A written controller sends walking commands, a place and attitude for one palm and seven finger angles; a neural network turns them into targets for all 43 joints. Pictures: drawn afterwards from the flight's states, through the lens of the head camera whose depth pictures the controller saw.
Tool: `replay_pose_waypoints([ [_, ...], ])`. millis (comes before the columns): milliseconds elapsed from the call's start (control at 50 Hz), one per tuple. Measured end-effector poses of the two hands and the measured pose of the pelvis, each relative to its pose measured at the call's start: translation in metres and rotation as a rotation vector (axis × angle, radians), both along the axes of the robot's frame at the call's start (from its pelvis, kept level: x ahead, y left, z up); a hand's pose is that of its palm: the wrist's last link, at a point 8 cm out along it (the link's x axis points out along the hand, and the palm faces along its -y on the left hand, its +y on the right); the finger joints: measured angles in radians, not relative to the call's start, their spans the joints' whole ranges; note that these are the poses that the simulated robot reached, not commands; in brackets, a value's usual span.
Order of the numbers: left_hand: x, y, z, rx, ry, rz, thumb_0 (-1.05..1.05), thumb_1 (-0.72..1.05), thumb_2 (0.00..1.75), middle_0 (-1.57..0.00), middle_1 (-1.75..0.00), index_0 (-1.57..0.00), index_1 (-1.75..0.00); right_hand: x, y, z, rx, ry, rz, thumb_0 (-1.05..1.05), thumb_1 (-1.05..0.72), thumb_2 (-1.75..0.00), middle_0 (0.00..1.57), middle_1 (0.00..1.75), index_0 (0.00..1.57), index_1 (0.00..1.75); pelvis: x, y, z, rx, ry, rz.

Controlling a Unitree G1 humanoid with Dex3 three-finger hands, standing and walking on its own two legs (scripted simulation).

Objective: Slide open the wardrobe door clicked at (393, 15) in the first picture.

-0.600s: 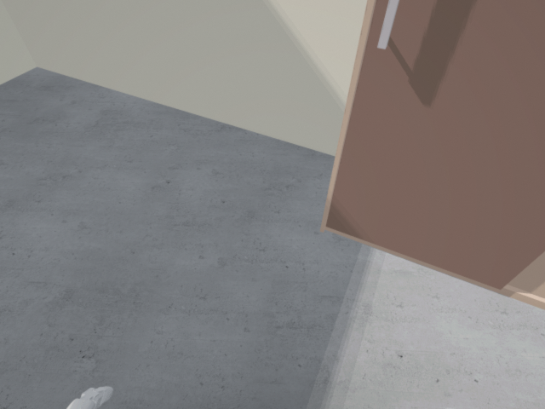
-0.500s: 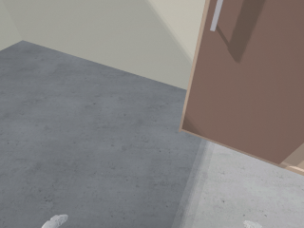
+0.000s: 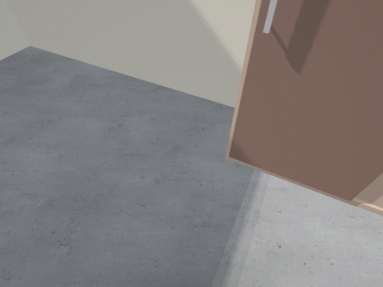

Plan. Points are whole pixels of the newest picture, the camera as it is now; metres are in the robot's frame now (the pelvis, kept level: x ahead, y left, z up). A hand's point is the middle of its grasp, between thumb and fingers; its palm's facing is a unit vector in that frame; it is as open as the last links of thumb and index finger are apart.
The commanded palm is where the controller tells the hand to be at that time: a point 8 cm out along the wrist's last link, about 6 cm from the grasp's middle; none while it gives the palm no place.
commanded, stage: stand and wait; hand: left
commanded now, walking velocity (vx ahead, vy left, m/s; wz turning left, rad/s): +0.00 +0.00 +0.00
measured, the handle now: out of the picture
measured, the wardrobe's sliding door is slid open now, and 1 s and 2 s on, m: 0.00 0.00 0.00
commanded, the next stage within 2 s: look at it before walking up in 0.24 s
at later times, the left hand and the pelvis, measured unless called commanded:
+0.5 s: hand out of the picture +0.07 +0.24 -0.15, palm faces -0.04 -0.94 -0.33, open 7.4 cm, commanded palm none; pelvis -0.01 -0.01 +0.00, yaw +0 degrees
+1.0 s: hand out of the picture +0.08 +0.24 -0.15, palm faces -0.04 -0.94 -0.34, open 7.4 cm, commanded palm none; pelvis +0.00 -0.01 +0.00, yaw -1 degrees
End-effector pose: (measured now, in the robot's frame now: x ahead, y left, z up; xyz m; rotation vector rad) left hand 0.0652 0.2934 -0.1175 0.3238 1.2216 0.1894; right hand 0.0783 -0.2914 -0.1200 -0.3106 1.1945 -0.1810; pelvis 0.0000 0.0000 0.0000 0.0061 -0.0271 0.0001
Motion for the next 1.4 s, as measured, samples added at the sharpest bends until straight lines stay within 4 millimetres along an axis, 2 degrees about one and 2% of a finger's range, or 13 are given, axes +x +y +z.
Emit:
replay_pose_waypoints([
  [140,-0.002,-0.002,0.001,0.002,-0.004,-0.002,0.01,0.91,0.89,-0.20,-0.30,-0.20,-0.30,-0.013,-0.003,-0.001,0.003,0.021,-0.013,0.01,-0.90,-0.89,0.21,0.30,0.20,0.30,-0.004,-0.002,0.001,0.000,-0.004,-0.001],
  [320,0.004,-0.008,0.003,-0.007,-0.025,-0.013,0.01,0.91,0.89,-0.20,-0.30,-0.20,-0.30,-0.017,-0.004,-0.001,0.007,0.015,-0.014,0.01,-0.90,-0.89,0.21,0.30,0.20,0.30,-0.007,-0.005,0.002,0.001,-0.003,-0.003],
  [620,0.003,-0.010,0.001,-0.011,-0.008,-0.013,0.01,0.91,0.89,-0.20,-0.30,-0.20,-0.30,-0.015,-0.006,0.000,0.005,0.024,-0.017,0.01,-0.90,-0.89,0.21,0.30,0.20,0.30,-0.005,-0.006,0.002,-0.001,0.004,-0.006],
  [1080,0.010,-0.011,-0.001,-0.004,0.006,-0.015,0.01,0.91,0.89,-0.20,-0.30,-0.20,-0.30,-0.003,-0.002,0.000,0.004,-0.009,-0.038,0.01,-0.91,-0.89,0.21,0.30,0.20,0.30,0.000,-0.005,0.001,0.000,0.009,-0.041],
  [1160,0.007,-0.022,-0.011,-0.025,0.037,-0.039,0.01,0.91,0.89,-0.20,-0.30,-0.20,-0.30,-0.014,0.007,-0.008,0.028,-0.020,-0.083,0.00,-0.91,-0.89,0.20,0.30,0.20,0.30,-0.004,-0.006,-0.004,0.005,0.011,-0.080],
  [1260,0.003,-0.043,-0.023,-0.061,0.064,-0.080,0.01,0.91,0.89,-0.20,-0.30,-0.20,-0.30,-0.041,0.017,-0.023,0.073,-0.004,-0.145,0.00,-0.91,-0.89,0.21,0.30,0.20,0.30,-0.013,-0.010,-0.012,0.024,0.011,-0.126],
  [1360,-0.003,-0.068,-0.030,-0.067,0.069,-0.110,0.01,0.91,0.89,-0.20,-0.30,-0.20,-0.30,-0.068,0.012,-0.047,0.121,0.022,-0.208,0.00,-0.90,-0.89,0.21,0.30,0.20,0.30,-0.020,-0.022,-0.025,0.023,-0.005,-0.175],
  [1400,-0.008,-0.076,-0.028,-0.068,0.061,-0.113,0.01,0.91,0.89,-0.20,-0.30,-0.20,-0.30,-0.077,0.010,-0.050,0.130,0.044,-0.226,0.01,-0.91,-0.89,0.21,0.30,0.20,0.30,-0.024,-0.026,-0.024,0.021,0.000,-0.170],
])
